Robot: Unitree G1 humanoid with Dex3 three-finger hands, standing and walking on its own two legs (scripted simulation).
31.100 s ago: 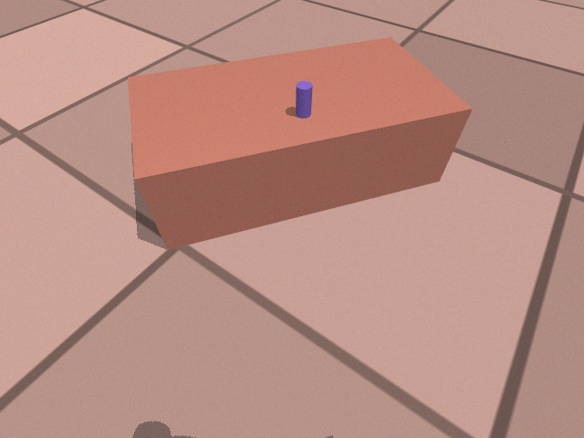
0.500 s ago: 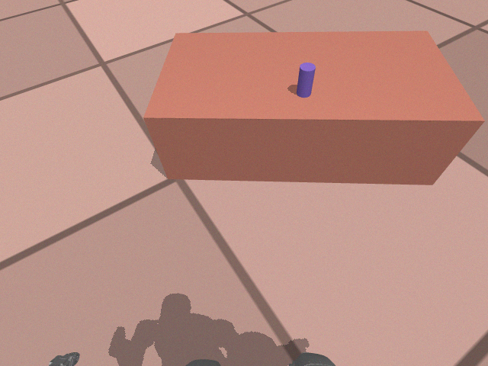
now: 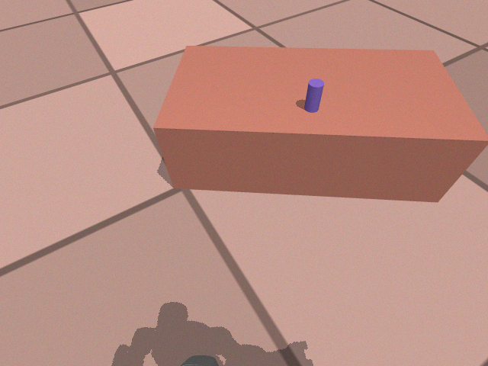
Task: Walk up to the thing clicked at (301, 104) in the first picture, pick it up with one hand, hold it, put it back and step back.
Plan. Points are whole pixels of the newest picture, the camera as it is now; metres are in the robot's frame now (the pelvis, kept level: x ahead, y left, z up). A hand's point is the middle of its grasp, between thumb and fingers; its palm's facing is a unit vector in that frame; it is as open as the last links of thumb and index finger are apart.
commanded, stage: step back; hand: right
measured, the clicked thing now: (313, 96) +1.13 -0.23 -0.28
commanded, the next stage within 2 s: stand in 0.38 s
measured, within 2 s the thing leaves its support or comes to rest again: neither
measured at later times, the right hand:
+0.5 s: hand out of the picture +0.14 -0.22 -0.14, palm faces +0.00 +0.94 -0.34, open 7.4 cm
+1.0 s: hand out of the picture +0.07 -0.24 -0.14, palm faces -0.01 +0.94 -0.33, open 7.4 cm
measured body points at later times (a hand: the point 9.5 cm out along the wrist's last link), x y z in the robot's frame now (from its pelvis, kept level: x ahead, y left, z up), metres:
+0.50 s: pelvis +0.03 +0.03 +0.01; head +0.04 +0.03 +0.46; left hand +0.14 +0.33 -0.12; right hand +0.14 -0.27 -0.11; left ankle +0.05 +0.15 -0.73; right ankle +0.00 -0.12 -0.73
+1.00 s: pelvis +0.01 +0.01 +0.02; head +0.02 +0.01 +0.47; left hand +0.08 +0.31 -0.12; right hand +0.07 -0.29 -0.12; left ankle +0.05 +0.15 -0.73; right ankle +0.00 -0.12 -0.73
